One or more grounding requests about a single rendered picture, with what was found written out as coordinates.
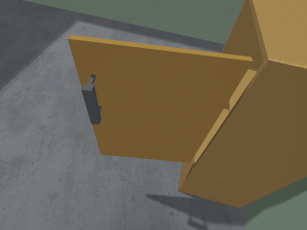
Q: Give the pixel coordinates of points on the cupboard door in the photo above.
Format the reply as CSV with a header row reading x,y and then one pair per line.
x,y
158,102

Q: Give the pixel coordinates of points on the handle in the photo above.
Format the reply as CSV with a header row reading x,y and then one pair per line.
x,y
91,101

